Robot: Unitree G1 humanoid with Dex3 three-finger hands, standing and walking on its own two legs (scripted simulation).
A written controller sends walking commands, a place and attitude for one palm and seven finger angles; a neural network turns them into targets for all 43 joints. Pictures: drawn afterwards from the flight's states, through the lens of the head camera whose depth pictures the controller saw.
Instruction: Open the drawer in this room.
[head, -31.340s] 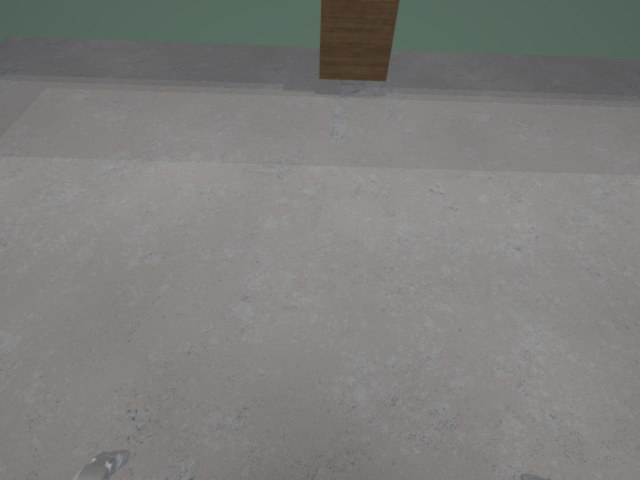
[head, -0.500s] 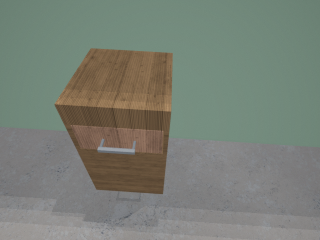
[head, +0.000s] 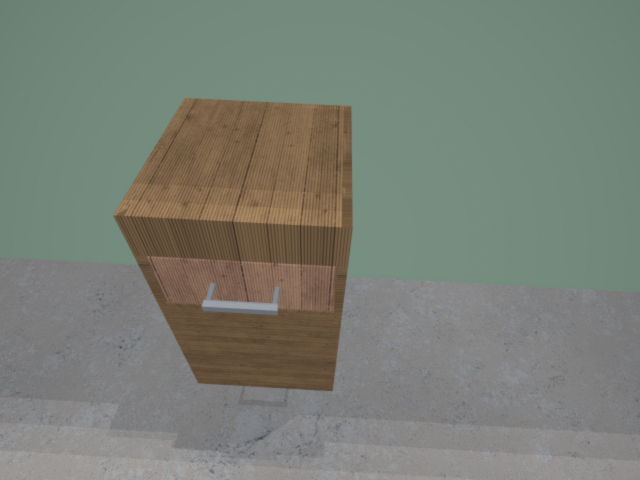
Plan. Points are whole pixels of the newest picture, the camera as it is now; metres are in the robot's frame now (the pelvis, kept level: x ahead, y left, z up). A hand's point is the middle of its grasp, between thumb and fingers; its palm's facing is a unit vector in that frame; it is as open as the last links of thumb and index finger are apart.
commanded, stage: come to a stop and stand still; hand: left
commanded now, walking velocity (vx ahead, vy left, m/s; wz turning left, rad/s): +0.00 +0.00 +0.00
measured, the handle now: (242, 299) +0.51 +0.20 -0.22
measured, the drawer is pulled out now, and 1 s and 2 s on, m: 0.00 0.00 0.00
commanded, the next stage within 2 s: look again from close up in 0.18 s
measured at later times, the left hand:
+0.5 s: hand out of the picture +0.00 +0.17 -0.18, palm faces +0.02 -0.98 -0.20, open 7.4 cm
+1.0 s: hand out of the picture +0.08 +0.18 -0.14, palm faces -0.08 -0.92 -0.39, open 7.3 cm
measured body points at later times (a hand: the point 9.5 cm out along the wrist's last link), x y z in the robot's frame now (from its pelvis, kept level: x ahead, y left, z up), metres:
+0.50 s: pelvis +0.01 +0.01 -0.01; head +0.02 -0.01 +0.44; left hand +0.00 +0.22 -0.16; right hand +0.00 -0.20 -0.17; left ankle -0.03 +0.09 -0.74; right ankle +0.01 -0.13 -0.74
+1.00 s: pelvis +0.02 -0.01 -0.01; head +0.04 -0.02 +0.44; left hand +0.09 +0.23 -0.11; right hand +0.03 -0.24 -0.16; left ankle -0.03 +0.09 -0.74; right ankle +0.01 -0.13 -0.74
